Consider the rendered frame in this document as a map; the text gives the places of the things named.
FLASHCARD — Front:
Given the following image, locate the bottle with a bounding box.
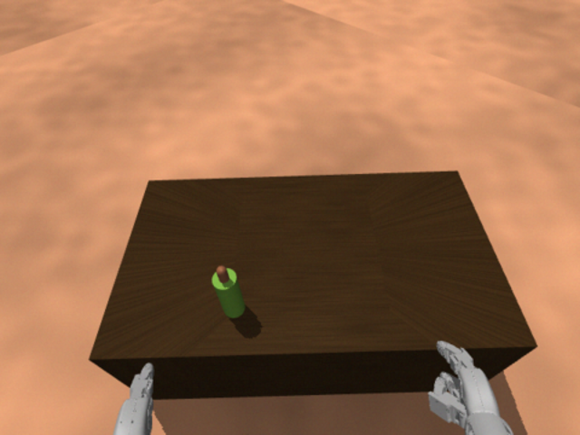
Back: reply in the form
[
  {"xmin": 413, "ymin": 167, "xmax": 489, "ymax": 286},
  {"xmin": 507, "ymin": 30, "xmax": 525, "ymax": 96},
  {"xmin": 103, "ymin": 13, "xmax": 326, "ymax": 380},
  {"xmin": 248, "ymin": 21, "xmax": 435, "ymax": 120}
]
[{"xmin": 212, "ymin": 266, "xmax": 245, "ymax": 318}]

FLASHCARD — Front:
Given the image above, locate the left robot hand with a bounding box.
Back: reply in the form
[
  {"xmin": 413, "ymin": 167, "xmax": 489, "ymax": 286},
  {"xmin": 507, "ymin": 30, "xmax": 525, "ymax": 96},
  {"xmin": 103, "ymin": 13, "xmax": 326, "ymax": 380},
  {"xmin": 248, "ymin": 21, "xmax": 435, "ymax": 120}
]
[{"xmin": 113, "ymin": 363, "xmax": 154, "ymax": 435}]

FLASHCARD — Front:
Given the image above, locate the right robot arm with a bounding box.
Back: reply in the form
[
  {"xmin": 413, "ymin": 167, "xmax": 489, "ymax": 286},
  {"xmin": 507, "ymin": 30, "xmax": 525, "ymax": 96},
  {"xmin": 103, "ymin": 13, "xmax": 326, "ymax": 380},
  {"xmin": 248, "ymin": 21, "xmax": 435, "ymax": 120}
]
[{"xmin": 465, "ymin": 412, "xmax": 514, "ymax": 435}]

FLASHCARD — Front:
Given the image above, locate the right robot hand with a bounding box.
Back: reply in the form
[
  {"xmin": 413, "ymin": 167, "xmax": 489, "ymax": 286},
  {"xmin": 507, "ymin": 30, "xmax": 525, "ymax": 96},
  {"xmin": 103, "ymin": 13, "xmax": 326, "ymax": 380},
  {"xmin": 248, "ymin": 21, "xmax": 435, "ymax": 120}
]
[{"xmin": 429, "ymin": 341, "xmax": 500, "ymax": 429}]

